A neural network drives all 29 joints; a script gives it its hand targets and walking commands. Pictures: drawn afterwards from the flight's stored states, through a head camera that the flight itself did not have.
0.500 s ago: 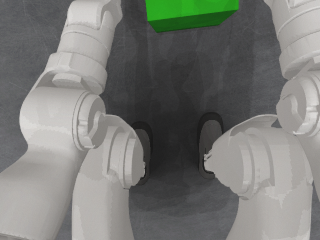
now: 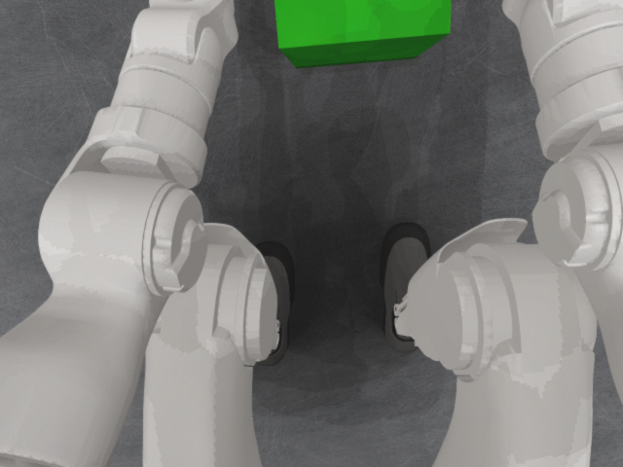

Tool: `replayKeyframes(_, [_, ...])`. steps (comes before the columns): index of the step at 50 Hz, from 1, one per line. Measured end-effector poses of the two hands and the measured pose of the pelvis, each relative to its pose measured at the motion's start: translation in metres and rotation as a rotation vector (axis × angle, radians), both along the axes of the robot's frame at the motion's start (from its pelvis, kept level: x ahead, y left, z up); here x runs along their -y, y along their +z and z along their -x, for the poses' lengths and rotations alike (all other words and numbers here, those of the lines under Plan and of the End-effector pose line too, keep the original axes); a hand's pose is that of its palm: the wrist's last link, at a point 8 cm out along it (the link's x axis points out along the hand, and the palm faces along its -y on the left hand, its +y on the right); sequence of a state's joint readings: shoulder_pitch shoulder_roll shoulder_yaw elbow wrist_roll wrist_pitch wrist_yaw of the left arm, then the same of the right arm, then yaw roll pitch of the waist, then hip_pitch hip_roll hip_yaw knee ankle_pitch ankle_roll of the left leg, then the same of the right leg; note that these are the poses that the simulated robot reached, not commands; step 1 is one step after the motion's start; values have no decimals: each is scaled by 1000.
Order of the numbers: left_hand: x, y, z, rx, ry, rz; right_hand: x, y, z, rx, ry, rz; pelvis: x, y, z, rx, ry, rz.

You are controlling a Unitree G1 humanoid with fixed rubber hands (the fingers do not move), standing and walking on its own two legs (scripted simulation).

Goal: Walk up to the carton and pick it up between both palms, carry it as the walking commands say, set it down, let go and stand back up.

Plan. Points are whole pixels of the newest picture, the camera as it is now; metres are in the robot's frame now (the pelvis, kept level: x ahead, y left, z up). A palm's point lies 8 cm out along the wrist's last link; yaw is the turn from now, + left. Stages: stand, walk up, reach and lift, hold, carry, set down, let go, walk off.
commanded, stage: reach and lift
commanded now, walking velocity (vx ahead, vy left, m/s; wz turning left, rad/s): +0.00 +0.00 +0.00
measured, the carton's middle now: out of the picture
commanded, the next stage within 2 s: none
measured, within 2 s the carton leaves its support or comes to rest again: leaves its support in 0.22 s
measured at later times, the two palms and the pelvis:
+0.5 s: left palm out of the picture +0.54 +0.07 -0.12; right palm out of the picture +0.53 -0.18 -0.13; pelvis -0.02 +0.01 +0.02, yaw -3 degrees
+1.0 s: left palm out of the picture +0.53 +0.05 -0.09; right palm out of the picture +0.53 -0.19 -0.10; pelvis -0.01 +0.02 +0.06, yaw -5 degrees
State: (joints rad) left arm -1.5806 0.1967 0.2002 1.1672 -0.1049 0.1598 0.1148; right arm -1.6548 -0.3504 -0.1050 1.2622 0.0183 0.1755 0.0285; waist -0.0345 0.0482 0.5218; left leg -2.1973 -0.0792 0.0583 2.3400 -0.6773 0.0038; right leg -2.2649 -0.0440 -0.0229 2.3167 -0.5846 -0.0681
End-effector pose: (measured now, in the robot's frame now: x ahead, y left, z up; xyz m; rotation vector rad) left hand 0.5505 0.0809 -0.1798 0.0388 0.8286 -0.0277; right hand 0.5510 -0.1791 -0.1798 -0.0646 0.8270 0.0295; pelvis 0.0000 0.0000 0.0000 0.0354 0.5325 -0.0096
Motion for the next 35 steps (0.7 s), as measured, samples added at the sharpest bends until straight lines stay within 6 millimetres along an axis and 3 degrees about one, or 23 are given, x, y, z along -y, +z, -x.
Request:
replayKeyframes(10, [13, 6, 6, -16, -2, -17, 8, 5, 11, -18, -33, 50, -4, 6, 0, 10, -14, 4])
replayKeyframes(17, [24, 33, 10, 36, 27, 0, 14, 24, 23, 18, -103, 60, -11, 14, 8, 38, -40, 8])
replayKeyframes(24, [14, 62, 11, 94, 94, -3, 0, 49, 21, 55, -105, 49, -14, 20, 22, 51, -47, 6])
replayKeyframes(30, [-2, 64, 14, 75, 115, -47, -16, 56, 14, 39, -57, 52, -14, 29, 25, 28, -45, 1])
replayKeyframes(35, [2, 67, 6, 83, 148, -68, -16, 52, 10, 41, -71, 57, -14, 40, 19, -6, -38, 2])
